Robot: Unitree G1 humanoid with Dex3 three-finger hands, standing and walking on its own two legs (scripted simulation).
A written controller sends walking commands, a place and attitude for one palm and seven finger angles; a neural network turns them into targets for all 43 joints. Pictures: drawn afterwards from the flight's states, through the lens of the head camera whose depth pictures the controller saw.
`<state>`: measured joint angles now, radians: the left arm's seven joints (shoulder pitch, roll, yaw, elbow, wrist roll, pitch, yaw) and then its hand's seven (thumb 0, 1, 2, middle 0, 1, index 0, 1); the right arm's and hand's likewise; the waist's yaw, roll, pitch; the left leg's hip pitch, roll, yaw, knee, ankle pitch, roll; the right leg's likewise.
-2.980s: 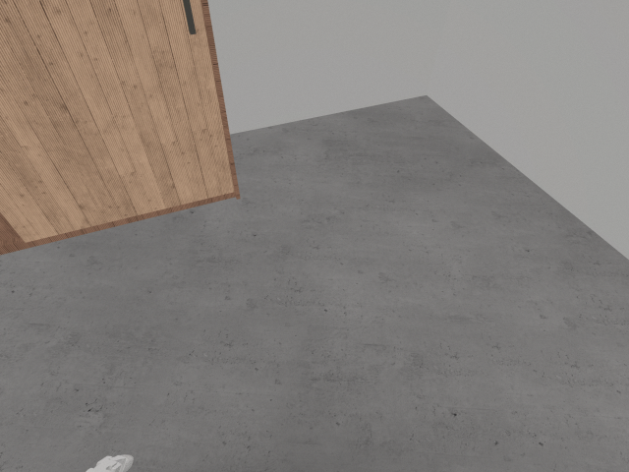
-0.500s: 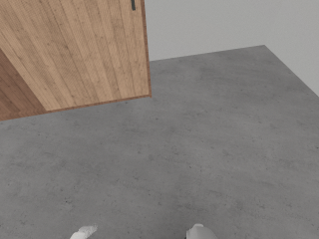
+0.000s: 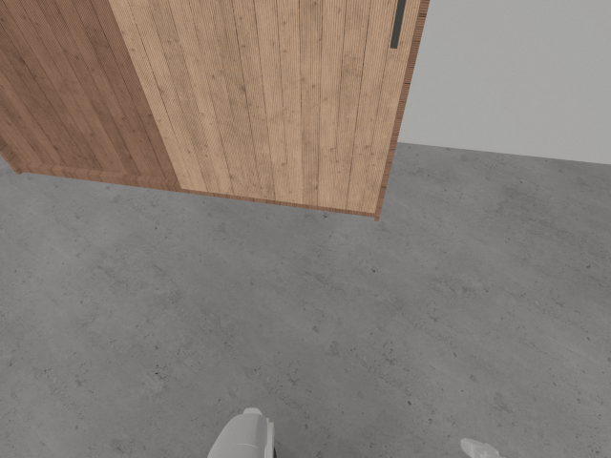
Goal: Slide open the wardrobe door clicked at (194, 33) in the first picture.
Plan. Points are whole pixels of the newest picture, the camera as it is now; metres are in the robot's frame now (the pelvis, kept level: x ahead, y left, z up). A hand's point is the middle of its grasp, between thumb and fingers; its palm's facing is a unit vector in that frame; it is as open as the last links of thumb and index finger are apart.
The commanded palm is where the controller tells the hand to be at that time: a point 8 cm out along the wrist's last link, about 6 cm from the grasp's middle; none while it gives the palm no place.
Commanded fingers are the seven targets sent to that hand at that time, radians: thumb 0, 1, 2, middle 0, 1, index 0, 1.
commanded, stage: walk to a spot facing it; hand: right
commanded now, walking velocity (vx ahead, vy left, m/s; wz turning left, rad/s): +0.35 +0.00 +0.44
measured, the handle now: (399, 13) +1.10 -0.11 +0.08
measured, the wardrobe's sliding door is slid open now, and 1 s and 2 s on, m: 0.00 0.00 0.00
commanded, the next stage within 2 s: turn to face it in 0.46 s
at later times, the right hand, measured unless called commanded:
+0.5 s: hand (426, 384) +0.28 -0.16 -0.17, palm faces -0.10 +0.97 -0.24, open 7.3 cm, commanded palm none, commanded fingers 0.00 -0.90 -0.90 0.20 0.30 0.20 0.30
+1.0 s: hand (401, 280) +0.47 -0.13 -0.17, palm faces -0.10 +0.97 -0.24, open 7.3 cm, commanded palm none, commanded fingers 0.00 -0.90 -0.90 0.20 0.30 0.20 0.30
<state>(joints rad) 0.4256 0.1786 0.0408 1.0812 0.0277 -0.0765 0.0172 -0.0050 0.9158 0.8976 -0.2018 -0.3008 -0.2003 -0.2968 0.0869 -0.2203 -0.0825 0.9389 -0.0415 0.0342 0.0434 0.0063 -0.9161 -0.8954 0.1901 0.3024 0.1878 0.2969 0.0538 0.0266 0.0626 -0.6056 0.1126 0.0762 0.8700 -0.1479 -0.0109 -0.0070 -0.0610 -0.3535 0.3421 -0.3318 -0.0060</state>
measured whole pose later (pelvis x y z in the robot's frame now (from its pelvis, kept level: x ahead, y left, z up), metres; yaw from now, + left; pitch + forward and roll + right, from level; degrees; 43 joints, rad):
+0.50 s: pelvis +0.23 +0.03 +0.00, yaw +10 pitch +0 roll +1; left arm 0.13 0.20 0.05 0.97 0.03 -0.03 -0.02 0.00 0.92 0.90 -0.20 -0.30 -0.20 -0.30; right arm 0.30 -0.20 -0.06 1.06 -0.03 -0.06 -0.01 -0.01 -0.93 -0.89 0.20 0.30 0.20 0.30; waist -0.02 -0.02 0.03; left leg -0.11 -0.04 0.05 0.43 -0.33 0.04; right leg -0.53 -0.14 -0.09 0.76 -0.23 0.05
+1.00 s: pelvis +0.36 +0.04 -0.01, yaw +7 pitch -1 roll -1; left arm 0.31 0.17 0.04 1.10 0.01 0.02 0.01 0.00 0.92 0.90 -0.20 -0.30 -0.20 -0.30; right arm 0.17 -0.17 -0.04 1.02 -0.02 -0.01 -0.03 0.01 -0.93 -0.89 0.20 0.30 0.19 0.30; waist 0.03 -0.01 0.04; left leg -0.27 0.06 0.09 0.55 -0.24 -0.02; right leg -0.26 -0.01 -0.08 0.58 -0.32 -0.01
